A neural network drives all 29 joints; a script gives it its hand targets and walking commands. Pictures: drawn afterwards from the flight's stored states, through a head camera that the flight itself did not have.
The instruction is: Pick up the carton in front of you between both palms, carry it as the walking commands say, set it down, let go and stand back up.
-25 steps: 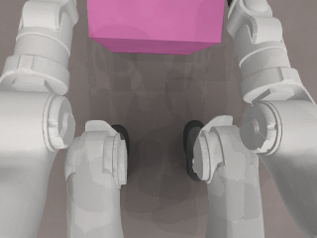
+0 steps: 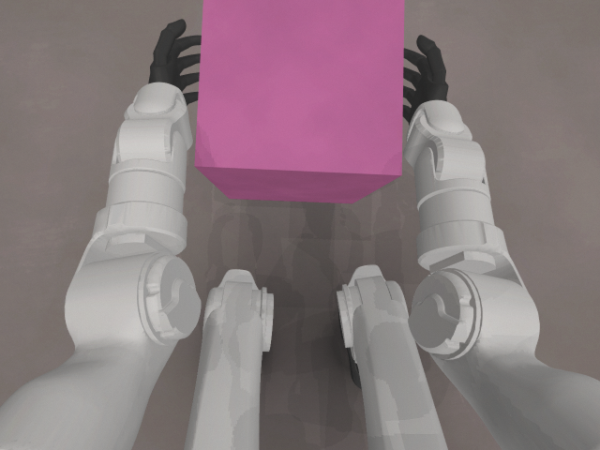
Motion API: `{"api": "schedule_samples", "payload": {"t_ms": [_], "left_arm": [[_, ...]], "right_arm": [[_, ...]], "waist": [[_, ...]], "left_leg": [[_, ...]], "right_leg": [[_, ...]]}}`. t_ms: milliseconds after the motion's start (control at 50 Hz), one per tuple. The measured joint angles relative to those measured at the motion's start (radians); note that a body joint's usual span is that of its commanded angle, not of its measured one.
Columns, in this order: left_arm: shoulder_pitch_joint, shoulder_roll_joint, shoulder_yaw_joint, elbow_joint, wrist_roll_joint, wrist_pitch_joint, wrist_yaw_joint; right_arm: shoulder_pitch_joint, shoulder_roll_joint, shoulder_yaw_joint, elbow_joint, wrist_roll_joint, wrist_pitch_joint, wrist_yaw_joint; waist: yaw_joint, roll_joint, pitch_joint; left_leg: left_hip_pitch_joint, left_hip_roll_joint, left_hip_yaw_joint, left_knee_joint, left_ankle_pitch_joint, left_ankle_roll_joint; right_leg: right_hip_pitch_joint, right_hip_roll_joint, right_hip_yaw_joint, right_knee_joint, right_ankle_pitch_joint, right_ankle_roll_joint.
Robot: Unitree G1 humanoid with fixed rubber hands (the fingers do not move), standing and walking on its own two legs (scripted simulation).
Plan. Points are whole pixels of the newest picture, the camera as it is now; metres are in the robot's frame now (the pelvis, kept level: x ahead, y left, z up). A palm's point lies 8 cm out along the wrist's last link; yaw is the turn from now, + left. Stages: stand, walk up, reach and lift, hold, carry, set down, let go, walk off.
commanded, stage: reach and lift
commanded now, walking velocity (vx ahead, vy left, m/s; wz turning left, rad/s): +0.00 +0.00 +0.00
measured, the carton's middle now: (296, 117) +0.53 +0.01 -0.14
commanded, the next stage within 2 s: none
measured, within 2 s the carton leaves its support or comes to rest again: neither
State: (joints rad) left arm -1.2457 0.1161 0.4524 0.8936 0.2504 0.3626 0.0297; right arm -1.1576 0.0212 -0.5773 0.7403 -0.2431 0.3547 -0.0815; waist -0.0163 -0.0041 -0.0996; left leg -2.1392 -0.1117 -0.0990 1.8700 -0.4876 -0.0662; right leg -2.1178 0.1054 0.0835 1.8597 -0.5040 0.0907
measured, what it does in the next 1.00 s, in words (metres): rises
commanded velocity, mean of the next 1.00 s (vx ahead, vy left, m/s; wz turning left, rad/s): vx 0.00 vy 0.00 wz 0.00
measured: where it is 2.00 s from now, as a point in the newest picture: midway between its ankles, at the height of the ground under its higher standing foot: (300, 358)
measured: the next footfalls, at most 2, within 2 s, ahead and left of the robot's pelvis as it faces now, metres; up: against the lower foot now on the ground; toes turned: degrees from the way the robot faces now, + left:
none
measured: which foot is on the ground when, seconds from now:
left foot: down 0.00-1.00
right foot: down 0.00-1.00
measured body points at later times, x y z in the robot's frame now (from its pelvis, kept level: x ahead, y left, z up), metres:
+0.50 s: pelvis +0.03 +0.00 +0.12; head +0.24 +0.01 +0.52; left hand +0.50 +0.16 +0.06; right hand +0.49 -0.14 +0.07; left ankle +0.12 +0.13 -0.42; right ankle +0.12 -0.14 -0.42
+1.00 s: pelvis +0.09 +0.00 +0.25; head +0.17 +0.00 +0.70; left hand +0.45 +0.16 +0.22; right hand +0.45 -0.15 +0.22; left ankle +0.12 +0.13 -0.42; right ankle +0.12 -0.14 -0.42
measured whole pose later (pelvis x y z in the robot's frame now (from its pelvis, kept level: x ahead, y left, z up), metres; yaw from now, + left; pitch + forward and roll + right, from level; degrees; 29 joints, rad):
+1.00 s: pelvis +0.09 +0.00 +0.25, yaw +1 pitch +21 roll +0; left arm -0.47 -0.11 0.35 0.59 0.22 0.35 0.04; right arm -0.45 0.15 -0.37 0.55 -0.21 0.34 -0.04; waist -0.01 -0.01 -0.20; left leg -0.93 -0.07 -0.14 0.95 -0.38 -0.03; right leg -0.92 0.07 0.13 0.94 -0.39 0.04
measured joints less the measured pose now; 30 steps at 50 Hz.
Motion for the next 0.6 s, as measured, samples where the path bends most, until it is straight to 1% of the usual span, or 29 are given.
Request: {"api": "schedule_samples", "payload": {"t_ms": [100, 240, 320, 440, 600], "left_arm": [[0.035, -0.030, 0.013, -0.059, 0.019, 0.016, -0.005], [0.136, -0.064, -0.014, -0.163, -0.006, 0.045, -0.003], [0.212, -0.085, -0.032, -0.203, -0.024, 0.053, 0.002], [0.321, -0.115, -0.046, -0.219, -0.035, 0.045, 0.012], [0.449, -0.150, -0.053, -0.214, -0.031, 0.014, 0.013]], "right_arm": [[0.024, 0.010, 0.000, -0.047, -0.012, 0.021, 0.014], [0.109, 0.027, 0.046, -0.118, 0.013, 0.043, 0.017], [0.178, 0.038, 0.072, -0.142, 0.029, 0.046, 0.017], [0.280, 0.054, 0.100, -0.143, 0.042, 0.037, 0.016], [0.402, 0.077, 0.122, -0.128, 0.038, 0.008, 0.021]], "waist": [[0.001, -0.002, -0.019], [0.004, -0.006, -0.055], [0.004, -0.006, -0.081], [0.003, -0.004, -0.115], [0.005, -0.003, -0.141]], "left_leg": [[0.047, 0.002, -0.001, -0.071, 0.019, 0.000], [0.136, 0.004, -0.002, -0.154, 0.018, 0.002], [0.213, 0.005, -0.006, -0.205, 0.009, 0.004], [0.361, 0.008, -0.011, -0.299, 0.001, 0.009], [0.581, 0.015, -0.017, -0.458, 0.013, 0.018]], "right_leg": [[0.044, 0.006, 0.009, -0.071, 0.022, 0.003], [0.131, 0.007, 0.017, -0.152, 0.022, 0.000], [0.208, 0.004, 0.019, -0.202, 0.013, -0.005], [0.355, -0.001, 0.022, -0.297, 0.006, -0.014], [0.573, -0.006, 0.032, -0.454, 0.020, -0.026]]}}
